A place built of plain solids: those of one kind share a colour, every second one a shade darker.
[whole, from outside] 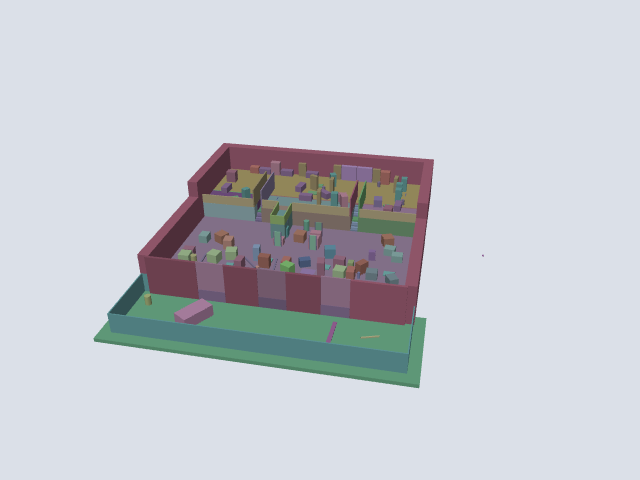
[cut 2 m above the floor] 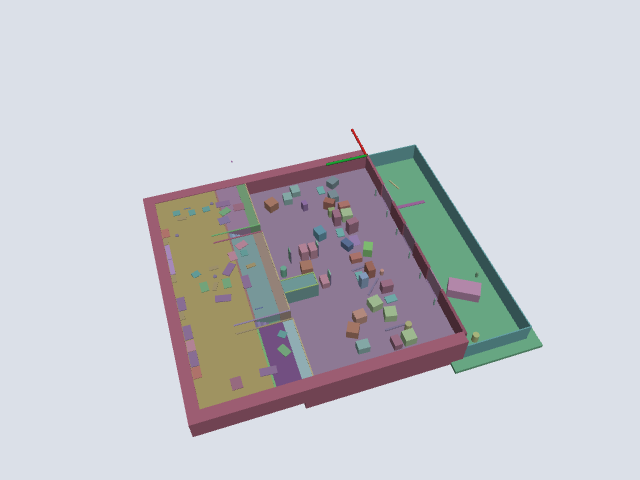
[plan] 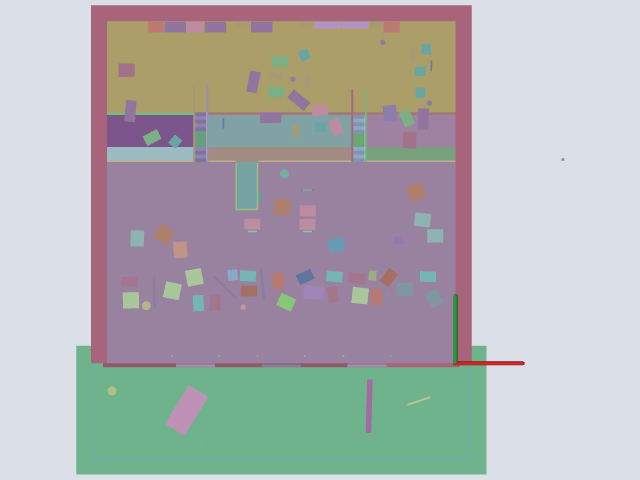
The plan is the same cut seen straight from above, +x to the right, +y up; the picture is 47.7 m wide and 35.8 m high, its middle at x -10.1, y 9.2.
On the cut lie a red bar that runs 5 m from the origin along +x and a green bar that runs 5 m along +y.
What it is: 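A narrow service stair cut into an office block's front, 0.87 m clear between two walls; 5 risers of 0.175 m up to a level landing, straight on, 6 more up, and straight on between the walls for 1.9 m more onto the deck, 1.93 m over the floor; Beside it on either hand; the block's own flank and on its edge a wall 0.15 m thick, 2.3 m high; beyond that wall the open deck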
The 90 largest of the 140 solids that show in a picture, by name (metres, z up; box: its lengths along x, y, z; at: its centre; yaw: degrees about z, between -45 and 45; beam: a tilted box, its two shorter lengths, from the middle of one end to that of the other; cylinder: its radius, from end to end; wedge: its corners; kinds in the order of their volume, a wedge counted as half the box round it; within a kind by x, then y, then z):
{
 "floor_hall_tile_1": {"box": [26.0, 15.0, 1.65], "at": [-12.99, 7.51, -0.82]},
 "wall_brick_1": {"box": [1.2, 16.2, 4.85], "at": [-26.59, 8.11, 0.78]},
 "wall_brick_2": {"box": [1.2, 12.9, 5.53], "at": [-26.59, 20.26, 2.36]},
 "wall_brick_3": {"box": [5.45, 0.3, 4.85], "at": [-23.56, -0.14, 0.78]},
 "wall_brick_4": {"box": [3.5, 0.3, 4.85], "at": [-16.19, -0.14, 0.78]},
 "wall_brick_5": {"box": [28.4, 1.2, 3.6], "at": [-12.99, 26.11, 3.33]},
 "wall_brick_6": {"box": [3.5, 0.3, 4.85], "at": [-9.79, -0.14, 0.78]},
 "wall_brick_7": {"box": [5.45, 0.3, 4.85], "at": [-2.41, -0.14, 0.78]},
 "wall_brick_8": {"box": [1.2, 16.2, 4.85], "at": [0.61, 8.11, 0.78]},
 "wall_brick_9": {"box": [1.2, 12.9, 5.53], "at": [0.61, 20.26, 2.36]},
 "floor_deck3a_concrete_1": {"box": [26.0, 6.78, 1.45], "at": [-12.99, 22.12, 1.2]},
 "yard_yard_gravel_1": {"box": [30.6, 9.6, 0.4], "at": [-12.99, -3.49, -1.45]},
 "floor_deck1b_concrete_1": {"box": [10.95, 2.4, 2.33], "at": [-13.1, 17.33, 0.76]},
 "floor_deck1a_concrete_1": {"box": [6.76, 2.4, 2.33], "at": [-3.37, 17.33, 0.76]},
 "floor_deck1c_concrete_1": {"box": [6.58, 2.4, 2.33], "at": [-22.7, 17.33, 0.76]},
 "floor_deck0b_concrete_1": {"box": [10.95, 1.12, 2.33], "at": [-13.1, 15.57, 0.76]},
 "floor_deck0a_concrete_1": {"box": [6.76, 1.12, 2.33], "at": [-3.37, 15.57, 0.76]},
 "floor_deck0c_concrete_1": {"box": [6.58, 1.12, 2.33], "at": [-22.7, 15.57, 0.76]},
 "fence_metal_1": {"box": [0.12, 7.24, 2.6], "at": [-27.05, -3.49, -0.35]},
 "fence_metal_2": {"box": [28.24, 0.12, 2.6], "at": [-12.99, -7.05, -0.35]},
 "fence_metal_3": {"box": [0.12, 7.24, 2.6], "at": [1.07, -3.49, -0.35]},
 "floor_gangwaydeck_metal_1": {"box": [1.7, 3.6, 1.98], "at": [-15.55, 13.21, 0.94]},
 "desk_1": {"box": [0.8, 1.6, 0.73], "at": [-24.24, 18.82, 2.29], "yaw": -4.8},
 "desk_2": {"box": [1.6, 0.8, 0.72], "at": [-20.89, 25.07, 2.29]},
 "desk_3": {"box": [1.6, 0.8, 0.72], "at": [-17.9, 25.07, 2.29]},
 "desk_4": {"box": [0.8, 1.6, 0.72], "at": [-15.06, 20.99, 2.29], "yaw": -11.6},
 "desk_5": {"box": [1.6, 0.8, 0.73], "at": [-14.45, 25.07, 2.29]},
 "desk_6": {"box": [1.6, 0.8, 0.74], "at": [-13.78, 18.33, 2.29], "yaw": 0.5},
 "desk_7": {"box": [1.6, 0.8, 0.73], "at": [-11.68, 19.63, 2.29], "yaw": -39.0},
 "desk_8": {"box": [0.8, 1.6, 0.73], "at": [-2.4, 18.22, 2.29], "yaw": -2.5},
 "skip_yard_1": {"box": [1.7, 3.4, 1.24], "at": [-20.06, -3.51, -0.63], "yaw": -31.7},
 "load_cartons_1": {"box": [1.2, 0.8, 1.74], "at": [-19.43, 25.07, 2.79]},
 "load_cartons_2": {"box": [1.2, 0.8, 1.41], "at": [-11.04, 10.37, 0.71]},
 "load_cartons_3": {"box": [1.2, 0.8, 1.49], "at": [-11.01, 11.37, 0.75]},
 "load_cartons_4": {"box": [1.2, 0.8, 0.94], "at": [-10.1, 18.89, 2.4], "yaw": 4.9},
 "load_cartons_5": {"box": [0.8, 1.2, 1.5], "at": [-8.9, 17.63, 2.67], "yaw": 22.5},
 "load_drums_hall_1": {"box": [1.2, 1.2, 1.04], "at": [-24.2, 4.7, 0.52], "yaw": 1.3},
 "load_drums_hall_2": {"box": [1.2, 1.2, 1.03], "at": [-21.11, 5.41, 0.52], "yaw": -12.2},
 "load_drums_hall_3": {"box": [1.2, 1.2, 1.04], "at": [-19.47, 6.41, 0.52], "yaw": 11.0},
 "load_drums_hall_4": {"box": [1.2, 1.2, 1.04], "at": [-7.11, 5.05, 0.52], "yaw": -6.2},
 "cage_1": {"box": [0.72, 0.8, 1.67], "at": [-20.89, 16.53, 2.76], "yaw": -38.5},
 "cage_2": {"box": [0.72, 0.8, 1.66], "at": [-11.25, 23.0, 2.76], "yaw": 21.3},
 "cage_3": {"box": [0.8, 0.72, 1.67], "at": [-10.06, 17.62, 2.76], "yaw": 0.8},
 "cage_4": {"box": [0.8, 0.72, 1.71], "at": [-2.62, 21.78, 2.78], "yaw": 2.6},
 "cage_5": {"box": [0.72, 0.8, 1.69], "at": [-2.6, 20.18, 2.77], "yaw": 2.2},
 "cage_6": {"box": [0.72, 0.8, 1.74], "at": [-2.17, 23.44, 2.79], "yaw": 0.6},
 "floor_deck2a_concrete_1": {"box": [18.59, 0.2, 1.45], "at": [-9.28, 18.63, 1.2]},
 "load_drums_foot_1": {"box": [1.2, 1.2, 1.04], "at": [-21.74, 9.62, 0.52], "yaw": -28.5},
 "load_drums_foot_2": {"box": [1.2, 1.2, 1.03], "at": [-12.94, 11.66, 0.52], "yaw": -5.6},
 "load_drums_foot_3": {"box": [1.2, 1.2, 1.05], "at": [-2.92, 12.77, 0.52], "yaw": 22.4},
 "floor_sill_concrete_1": {"box": [2.9, 0.3, 1.65], "at": [-19.39, -0.14, -0.82]},
 "floor_sill_concrete_2": {"box": [2.9, 0.3, 1.65], "at": [-12.99, -0.14, -0.82]},
 "floor_sill_concrete_3": {"box": [2.9, 0.3, 1.65], "at": [-6.59, -0.14, -0.82]},
 "load_cartons_hall_1": {"box": [0.8, 1.2, 1.23], "at": [-17.91, 4.5, 0.61], "yaw": -2.6},
 "load_cartons_hall_2": {"box": [0.8, 1.2, 1.71], "at": [-9.13, 5.11, 0.85], "yaw": 9.2},
 "load_cartons_hall_3": {"box": [1.2, 0.8, 1.52], "at": [-7.37, 6.34, 0.76], "yaw": -4.6},
 "shelf_1": {"box": [2.0, 0.5, 1.96], "at": [-9.54, 25.22, 2.91]},
 "shelf_2": {"box": [2.0, 0.5, 1.94], "at": [-7.48, 25.22, 2.89]},
 "cabinet_1": {"box": [1.0, 0.45, 1.92], "at": [-13.39, 21.44, 2.89], "yaw": -23.5},
 "cabinet_2": {"box": [1.0, 0.45, 1.93], "at": [-11.1, 25.25, 2.89]},
 "cabinet_3": {"box": [0.45, 1.0, 1.89], "at": [-11.02, 21.09, 2.87], "yaw": -0.2},
 "cabinet_4": {"box": [0.45, 1.0, 1.95], "at": [-3.16, 23.02, 2.9], "yaw": -4.9},
 "shutter_metal_1": {"box": [2.9, 0.12, 3.3], "at": [-19.39, -0.19, 1.65]},
 "shutter_metal_2": {"box": [2.9, 0.12, 3.3], "at": [-12.99, -0.19, 1.65]},
 "shutter_metal_3": {"box": [2.9, 0.12, 3.3], "at": [-6.59, -0.19, 1.65]},
 "stillage_foot_1": {"box": [1.0, 1.2, 0.92], "at": [-23.72, 9.32, 0.46], "yaw": -2.1},
 "stillage_foot_2": {"box": [1.2, 1.0, 0.86], "at": [-2.45, 10.7, 0.43], "yaw": -6.0},
 "stillage_foot_3": {"box": [1.2, 1.0, 0.79], "at": [-1.5, 9.51, 0.39], "yaw": 0.6},
 "floor_flueb_concrete_1": {"box": [0.83, 2.6, 1.27], "at": [-18.99, 17.43, 0.24]},
 "load_crate_1": {"box": [1.2, 1.0, 1.37], "at": [-24.52, 21.86, 2.61], "yaw": 0.3},
 "load_crate_2": {"box": [1.0, 1.2, 0.9], "at": [-3.41, 16.64, 2.37], "yaw": -2.5},
 "floor_fluea_concrete_1": {"box": [0.87, 2.4, 1.27], "at": [-7.19, 17.33, 0.24]},
 "load_bales_hall_1": {"box": [1.2, 0.8, 1.37], "at": [-15.4, 5.39, 0.69], "yaw": -0.8},
 "load_bales_hall_2": {"box": [0.8, 1.2, 1.23], "at": [-4.97, 6.4, 0.62], "yaw": -36.8},
 "stillage_hall_1": {"box": [1.2, 1.0, 0.89], "at": [-3.78, 5.51, 0.44], "yaw": 1.5},
 "stillage_hall_2": {"box": [1.0, 1.2, 0.85], "at": [-1.59, 4.84, 0.42], "yaw": 29.9},
 "wall_fluebe_metal_1": {"box": [0.15, 5.72, 2.3], "at": [-19.48, 17.87, 3.08]},
 "wall_fluebw_metal_1": {"box": [0.15, 5.72, 2.3], "at": [-18.5, 17.87, 3.08]},
 "floor_deck2b_concrete_1": {"box": [6.58, 0.2, 1.45], "at": [-22.7, 18.63, 1.2]},
 "wall_flueae_metal_1": {"box": [0.15, 5.42, 2.3], "at": [-7.7, 17.72, 3.08]},
 "wall_flueaw_metal_1": {"box": [0.15, 5.42, 2.3], "at": [-6.68, 17.72, 3.08]},
 "rail_deck_1": {"box": [6.43, 0.12, 1.1], "at": [-22.77, 15.07, 2.48]},
 "rail_deck_2": {"box": [6.62, 0.12, 1.1], "at": [-3.3, 15.07, 2.48]},
 "pallets_1": {"box": [1.2, 0.8, 1.69], "at": [-4.76, 25.07, 2.77]},
 "load_crate_foot_1": {"box": [1.2, 1.0, 1.18], "at": [-8.86, 8.83, 0.59], "yaw": 14.0},
 "ibc_foot_1": {"box": [1.0, 1.2, 1.16], "at": [-20.52, 8.47, 0.58], "yaw": 3.8},
 "ibc_hall_1": {"box": [1.2, 1.0, 1.16], "at": [-12.62, 4.56, 0.58], "yaw": -25.4},
 "load_sacks_hall_1": {"box": [0.84, 1.22, 1.16], "at": [-5.91, 4.93, 0.58], "yaw": -0.7},
 "stillage_1": {"box": [1.0, 1.2, 0.93], "at": [-4.88, 18.66, 2.39], "yaw": 5.8},
 "cage_hall_1": {"box": [0.72, 0.8, 1.68], "at": [-16.61, 6.58, 0.84], "yaw": 5.5}
}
